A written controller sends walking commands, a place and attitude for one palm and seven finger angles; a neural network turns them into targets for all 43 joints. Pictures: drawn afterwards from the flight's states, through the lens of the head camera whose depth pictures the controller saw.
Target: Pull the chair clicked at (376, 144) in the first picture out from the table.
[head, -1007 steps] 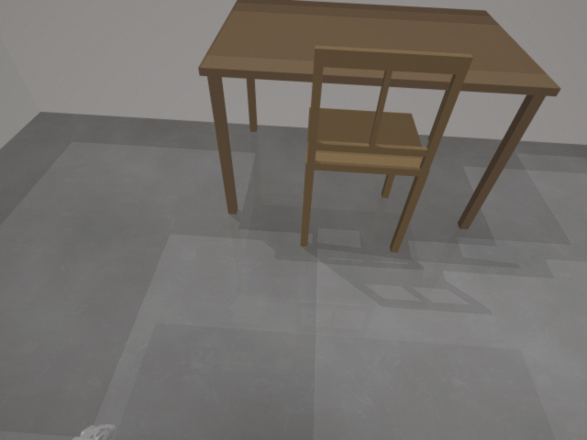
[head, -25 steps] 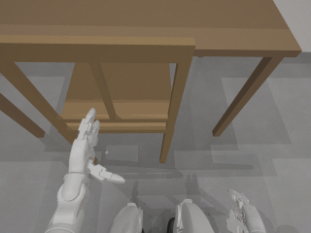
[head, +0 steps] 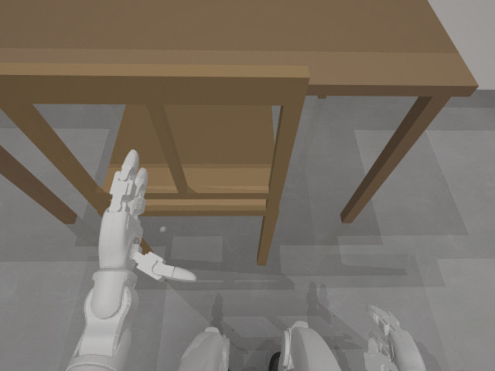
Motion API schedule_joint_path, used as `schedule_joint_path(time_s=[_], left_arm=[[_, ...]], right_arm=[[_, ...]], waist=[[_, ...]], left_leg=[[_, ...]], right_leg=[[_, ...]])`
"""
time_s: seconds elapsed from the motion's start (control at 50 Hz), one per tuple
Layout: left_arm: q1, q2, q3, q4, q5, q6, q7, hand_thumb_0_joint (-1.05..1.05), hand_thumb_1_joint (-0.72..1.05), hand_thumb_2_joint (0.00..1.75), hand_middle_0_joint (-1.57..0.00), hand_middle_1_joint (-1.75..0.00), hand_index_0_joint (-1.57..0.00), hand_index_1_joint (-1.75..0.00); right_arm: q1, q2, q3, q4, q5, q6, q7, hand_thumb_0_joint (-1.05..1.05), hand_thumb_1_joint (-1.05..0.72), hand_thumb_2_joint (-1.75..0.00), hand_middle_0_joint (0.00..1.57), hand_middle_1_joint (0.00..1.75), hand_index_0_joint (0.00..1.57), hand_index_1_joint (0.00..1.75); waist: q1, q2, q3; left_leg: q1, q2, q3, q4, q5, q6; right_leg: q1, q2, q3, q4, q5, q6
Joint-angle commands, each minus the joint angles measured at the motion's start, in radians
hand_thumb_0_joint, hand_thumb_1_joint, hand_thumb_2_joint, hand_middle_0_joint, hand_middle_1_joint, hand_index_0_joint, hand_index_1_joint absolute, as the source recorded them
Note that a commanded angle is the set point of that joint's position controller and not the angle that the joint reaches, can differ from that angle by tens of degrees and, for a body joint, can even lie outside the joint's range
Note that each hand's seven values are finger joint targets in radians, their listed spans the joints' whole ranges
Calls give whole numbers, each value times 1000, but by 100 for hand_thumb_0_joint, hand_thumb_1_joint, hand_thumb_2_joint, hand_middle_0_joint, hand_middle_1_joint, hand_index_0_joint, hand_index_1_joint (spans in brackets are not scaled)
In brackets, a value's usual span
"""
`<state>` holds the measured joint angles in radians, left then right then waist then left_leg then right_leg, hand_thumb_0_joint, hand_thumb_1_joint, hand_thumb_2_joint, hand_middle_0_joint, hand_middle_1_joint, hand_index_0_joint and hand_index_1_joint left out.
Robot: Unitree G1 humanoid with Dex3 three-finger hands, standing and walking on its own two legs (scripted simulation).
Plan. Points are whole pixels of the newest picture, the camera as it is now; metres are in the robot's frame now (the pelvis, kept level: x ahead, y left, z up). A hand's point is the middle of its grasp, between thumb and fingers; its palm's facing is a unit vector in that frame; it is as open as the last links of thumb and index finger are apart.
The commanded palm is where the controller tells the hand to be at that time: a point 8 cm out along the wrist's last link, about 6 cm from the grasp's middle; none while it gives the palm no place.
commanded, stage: aim the fingers beside a spindle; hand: left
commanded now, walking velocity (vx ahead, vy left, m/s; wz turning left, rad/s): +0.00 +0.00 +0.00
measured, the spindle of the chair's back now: (171, 153) +0.47 +0.16 +0.02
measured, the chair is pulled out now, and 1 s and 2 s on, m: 0.00 0.00 0.00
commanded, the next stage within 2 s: push the fingers through the gap in 0.32 s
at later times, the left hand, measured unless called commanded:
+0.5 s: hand (185, 242) +0.32 +0.12 -0.01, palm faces -0.05 -1.00 +0.02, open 16.9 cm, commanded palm +0.32 +0.19 +0.01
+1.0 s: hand (174, 201) +0.38 +0.14 +0.02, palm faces +0.07 -1.00 -0.05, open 16.9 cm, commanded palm +0.35 +0.19 +0.01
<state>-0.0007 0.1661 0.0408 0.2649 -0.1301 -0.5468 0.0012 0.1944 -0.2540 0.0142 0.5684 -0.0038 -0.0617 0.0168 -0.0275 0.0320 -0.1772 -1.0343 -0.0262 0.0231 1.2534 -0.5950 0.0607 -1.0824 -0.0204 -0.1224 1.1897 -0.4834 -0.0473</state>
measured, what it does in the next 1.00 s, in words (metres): stands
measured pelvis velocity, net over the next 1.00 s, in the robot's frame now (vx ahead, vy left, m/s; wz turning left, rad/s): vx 0.00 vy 0.00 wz -0.01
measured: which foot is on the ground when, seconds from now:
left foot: down 0.00-1.00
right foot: down 0.00-1.00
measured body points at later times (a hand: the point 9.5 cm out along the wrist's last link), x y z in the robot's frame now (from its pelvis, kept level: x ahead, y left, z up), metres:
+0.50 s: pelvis +0.00 +0.00 -0.01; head +0.11 +0.01 +0.43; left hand +0.32 +0.17 -0.01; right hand +0.16 -0.24 -0.11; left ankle +0.00 +0.08 -0.63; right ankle +0.04 -0.10 -0.63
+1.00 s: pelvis +0.00 +0.00 -0.01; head +0.12 +0.01 +0.43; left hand +0.37 +0.19 +0.02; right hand +0.14 -0.25 -0.12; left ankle +0.00 +0.08 -0.63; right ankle +0.05 -0.10 -0.63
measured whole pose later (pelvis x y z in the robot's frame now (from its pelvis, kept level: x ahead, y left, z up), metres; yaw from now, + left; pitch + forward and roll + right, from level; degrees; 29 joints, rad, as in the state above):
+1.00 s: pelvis +0.00 +0.00 -0.01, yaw +0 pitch +24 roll -2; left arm -0.27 0.18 0.10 0.52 -0.09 -0.54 0.06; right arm 0.20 -0.24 0.02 0.60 -0.02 -0.04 0.02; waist -0.06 0.02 -0.17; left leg -1.10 -0.02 0.03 1.29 -0.60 0.06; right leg -1.15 -0.02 -0.11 1.22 -0.49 -0.05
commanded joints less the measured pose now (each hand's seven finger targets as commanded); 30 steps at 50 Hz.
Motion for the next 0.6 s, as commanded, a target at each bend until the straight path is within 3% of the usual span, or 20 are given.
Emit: schedule_joint_path(time_s=[0.0,0.06,0.1,0.14,0.18,0.22,0.28,0.34,0.36,0.4,0.46,0.52,0.58], left_arm=[[-119,14,4,99,-1,57,-39,0,-50,30,-6,-8,-6,-8],[-144,71,51,-44,-26,48,-59,0,-50,30,-6,-8,-6,-8],[-220,129,80,-273,-33,-14,-35,0,-50,30,-6,-8,-6,-8],[-211,182,118,-405,-33,-63,14,0,-50,30,-6,-8,-6,-8],[-189,149,93,-390,-20,-84,48,0,-50,30,-6,-8,-6,-8],[-198,109,65,-242,-1,-69,54,0,-50,30,-6,-8,-6,-8],[-167,7,-23,50,17,9,2,0,-50,30,-6,-8,-6,-8],[-153,-50,-71,111,-8,73,-70,0,-50,30,-6,-8,-6,-8],[-177,-35,-63,63,-17,75,-82,0,-50,30,-6,-8,-6,-8],[-218,41,-11,-101,-25,52,-71,0,-50,30,-6,-8,-6,-8],[-355,173,104,-319,-14,-41,19,0,-50,30,-6,-8,-6,-8],[-335,144,118,-239,16,-103,105,0,-50,30,-6,-8,-6,-8],[-266,81,72,-28,43,-73,101,0,-50,30,-6,-8,-6,-8]], right_arm=[[-6,-151,-51,-132,18,-27,1,0,-90,-90,20,30,20,30],[-8,-145,-59,-169,16,-27,-4,0,-90,-90,20,30,20,30],[-13,-130,-60,-188,8,-35,-9,0,-90,-90,20,30,20,30],[2,-121,-58,-182,0,-42,-12,0,-90,-90,20,30,20,30],[2,-111,-53,-162,-7,-46,-10,0,-90,-90,20,30,20,30],[-1,-119,-50,-131,-8,-46,-7,0,-90,-90,20,30,20,30],[-2,-139,-46,-110,5,-37,-1,0,-90,-90,20,30,20,30],[-5,-155,-51,-138,26,-31,-1,0,-90,-90,20,30,20,30],[3,-156,-53,-147,26,-29,-2,0,-90,-90,20,30,20,30],[3,-148,-62,-171,19,-30,-9,0,-90,-90,20,30,20,30],[7,-131,-60,-160,-4,-37,-18,0,-90,-90,20,30,20,30],[8,-109,-53,-122,-21,-40,-9,0,-90,-90,20,30,20,30],[6,-120,-52,-103,-21,-30,6,0,-90,-90,20,30,20,30]], waist=[[-43,-116,-199],[-1,-37,-340],[25,55,-466],[28,91,-512],[4,71,-471],[-36,9,-354],[-81,-86,-171],[-54,-64,-200],[-44,-53,-263],[-10,12,-392],[8,86,-502],[-12,40,-438],[-36,-18,-343]], left_leg=[[2,7,-82,-180,181,-38],[53,5,-66,-180,246,-39],[156,11,-73,-186,360,-48],[227,18,-86,-188,451,-65],[227,24,-93,-185,462,-65],[146,26,-100,-171,365,-52],[27,24,-103,-172,182,-41],[48,14,-97,-193,173,-39],[75,13,-97,-192,212,-39],[138,16,-93,-186,309,-46],[220,20,-100,-165,436,-63],[169,24,-106,-140,443,-69],[76,20,-97,-131,360,-58]], right_leg=[[255,2,101,-153,95,15],[323,-1,118,-141,164,11],[374,-1,122,-117,258,5],[371,6,112,-99,307,3],[344,8,108,-103,308,7],[293,10,102,-112,242,16],[191,10,90,-144,87,20],[209,5,90,-156,73,9],[236,3,90,-146,111,8],[282,1,98,-122,192,7],[297,3,108,-81,276,7],[260,8,100,-52,281,10],[242,8,96,-65,246,13]])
